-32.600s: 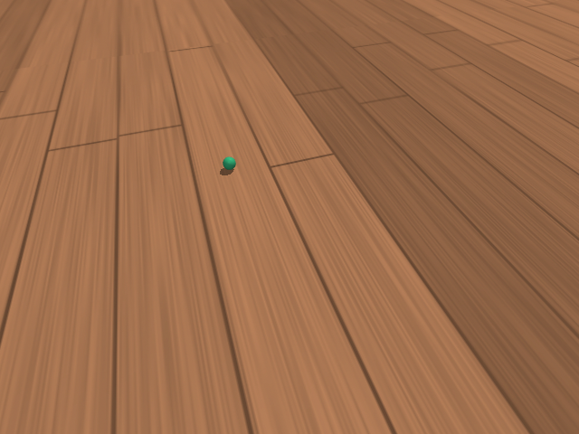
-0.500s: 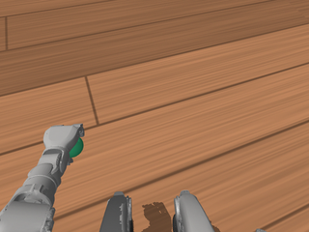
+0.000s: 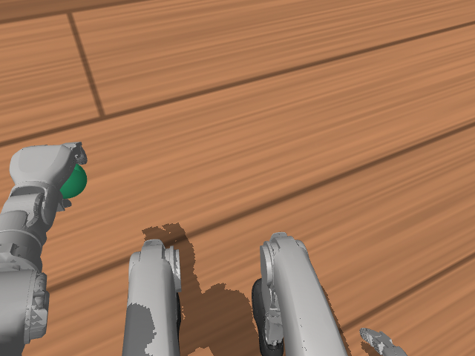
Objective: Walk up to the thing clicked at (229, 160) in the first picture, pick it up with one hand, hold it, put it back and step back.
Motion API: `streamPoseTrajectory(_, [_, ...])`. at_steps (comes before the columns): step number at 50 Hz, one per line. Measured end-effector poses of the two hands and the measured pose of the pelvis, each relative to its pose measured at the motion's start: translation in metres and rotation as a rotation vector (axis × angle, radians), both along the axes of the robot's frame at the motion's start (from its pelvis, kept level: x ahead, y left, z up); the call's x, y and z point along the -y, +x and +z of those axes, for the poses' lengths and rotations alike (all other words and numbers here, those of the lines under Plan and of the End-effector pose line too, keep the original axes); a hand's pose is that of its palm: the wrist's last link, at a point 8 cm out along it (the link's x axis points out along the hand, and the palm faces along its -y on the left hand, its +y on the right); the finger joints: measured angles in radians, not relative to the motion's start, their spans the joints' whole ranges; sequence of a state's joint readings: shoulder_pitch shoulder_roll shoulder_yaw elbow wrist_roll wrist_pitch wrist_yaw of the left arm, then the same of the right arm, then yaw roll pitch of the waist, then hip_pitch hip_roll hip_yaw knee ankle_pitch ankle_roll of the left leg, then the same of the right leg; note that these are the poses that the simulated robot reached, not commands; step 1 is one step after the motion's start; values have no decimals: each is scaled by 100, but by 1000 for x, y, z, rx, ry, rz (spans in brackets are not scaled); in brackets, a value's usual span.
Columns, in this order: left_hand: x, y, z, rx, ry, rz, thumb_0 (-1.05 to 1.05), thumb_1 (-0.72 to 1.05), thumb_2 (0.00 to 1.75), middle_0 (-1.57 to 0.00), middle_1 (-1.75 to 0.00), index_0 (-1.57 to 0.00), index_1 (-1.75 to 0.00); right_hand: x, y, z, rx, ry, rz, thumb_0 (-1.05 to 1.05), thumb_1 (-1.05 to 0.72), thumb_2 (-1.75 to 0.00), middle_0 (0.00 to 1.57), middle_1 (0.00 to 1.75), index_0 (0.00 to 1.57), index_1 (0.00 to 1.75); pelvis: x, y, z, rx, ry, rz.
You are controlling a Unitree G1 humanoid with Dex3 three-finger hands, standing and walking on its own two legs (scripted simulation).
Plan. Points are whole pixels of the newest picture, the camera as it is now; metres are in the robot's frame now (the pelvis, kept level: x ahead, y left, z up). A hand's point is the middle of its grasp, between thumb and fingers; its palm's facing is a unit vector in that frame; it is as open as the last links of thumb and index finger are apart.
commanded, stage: crouch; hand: left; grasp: from above
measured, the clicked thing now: (65, 179) +0.43 +0.31 -0.19
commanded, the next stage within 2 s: lower in 0.70 s
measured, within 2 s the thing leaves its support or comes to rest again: neither
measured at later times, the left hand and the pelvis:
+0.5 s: hand (70, 188) +0.43 +0.32 -0.25, palm faces -0.46 -0.07 -0.88, open 9.7 cm; pelvis -0.01 +0.00 -0.08, yaw -3 degrees
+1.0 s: hand (78, 187) +0.44 +0.32 -0.29, palm faces -0.48 -0.09 -0.87, open 9.7 cm; pelvis -0.01 +0.00 -0.12, yaw -4 degrees
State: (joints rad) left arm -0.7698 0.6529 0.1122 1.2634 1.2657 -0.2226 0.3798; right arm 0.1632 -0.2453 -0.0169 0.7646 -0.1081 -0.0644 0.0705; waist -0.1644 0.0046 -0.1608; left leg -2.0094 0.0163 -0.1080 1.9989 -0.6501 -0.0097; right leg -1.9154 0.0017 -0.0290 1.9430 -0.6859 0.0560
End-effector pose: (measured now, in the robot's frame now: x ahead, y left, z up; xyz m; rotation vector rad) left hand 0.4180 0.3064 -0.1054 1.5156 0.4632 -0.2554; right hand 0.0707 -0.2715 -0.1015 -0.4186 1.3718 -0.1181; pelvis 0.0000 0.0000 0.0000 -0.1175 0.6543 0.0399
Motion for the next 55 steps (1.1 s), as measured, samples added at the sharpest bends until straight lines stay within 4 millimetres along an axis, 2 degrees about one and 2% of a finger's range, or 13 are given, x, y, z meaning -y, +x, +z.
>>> streamPoseTrajectory(10, [-4, 18, -35, 15, 5, 24, 0, 2, 64, -63, -81, -61, -74, 12, -9, -28, -33, -5, 8, 1, -91, -90, 20, 30, 20, 30, 2, -3, -35, 9, -13, -19])
streamPoseTrajectory(22, [-11, 16, -75, -27, -8, 23, 0, 3, 62, -62, -81, -61, -74, 9, -35, -61, -97, 13, -10, 0, -91, -90, 20, 30, 20, 30, 2, -10, -71, 30, -18, -31])
streamPoseTrajectory(30, [-11, 20, -96, -10, -14, 11, 0, 4, 61, -62, -81, -61, -74, 9, -40, -82, -110, 8, -5, 0, -91, -90, 21, 30, 20, 30, 3, -13, -93, 46, -19, -37])
streamPoseTrajectory(45, [-14, 34, -117, -18, -3, 34, 0, 2, 63, -63, -80, -62, -74, 8, -36, -103, -119, 12, 18, 0, -92, -90, 21, 30, 20, 30, 4, -10, -114, 54, -28, -50])
streamPoseTrajectory(55, [-16, 29, -148, -44, -43, 24, 0, 3, 61, -64, -79, -63, -73, 10, -34, -109, -145, -7, 49, 0, -92, -90, 21, 30, 20, 30, 4, -8, -127, 79, -39, -56])
